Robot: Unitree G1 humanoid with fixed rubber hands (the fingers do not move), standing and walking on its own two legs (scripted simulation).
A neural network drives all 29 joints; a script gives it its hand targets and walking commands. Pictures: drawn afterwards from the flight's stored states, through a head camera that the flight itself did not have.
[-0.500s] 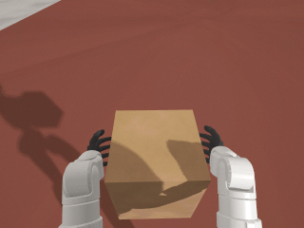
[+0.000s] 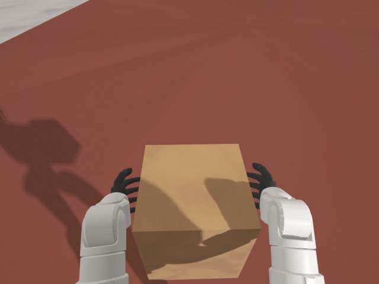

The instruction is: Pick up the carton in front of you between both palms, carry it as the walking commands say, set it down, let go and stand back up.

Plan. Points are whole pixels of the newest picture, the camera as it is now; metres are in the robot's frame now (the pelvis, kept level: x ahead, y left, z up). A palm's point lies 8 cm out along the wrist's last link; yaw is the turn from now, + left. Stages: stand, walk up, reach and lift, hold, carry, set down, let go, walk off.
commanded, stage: carry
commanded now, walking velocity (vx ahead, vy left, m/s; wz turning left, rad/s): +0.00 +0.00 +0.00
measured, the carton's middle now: (192, 213) +0.27 +0.00 +0.00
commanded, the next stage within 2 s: hold in 1.02 s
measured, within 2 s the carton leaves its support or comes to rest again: neither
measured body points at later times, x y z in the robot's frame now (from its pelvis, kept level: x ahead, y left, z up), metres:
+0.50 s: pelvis -0.02 +0.00 +0.00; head -0.05 +0.00 +0.45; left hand +0.27 +0.15 +0.03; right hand +0.28 -0.15 +0.03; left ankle -0.02 +0.10 -0.74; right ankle +0.01 -0.11 -0.74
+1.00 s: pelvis -0.02 +0.00 +0.00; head -0.04 +0.00 +0.45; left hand +0.28 +0.15 +0.03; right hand +0.28 -0.15 +0.04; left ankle -0.02 +0.10 -0.74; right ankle +0.01 -0.11 -0.74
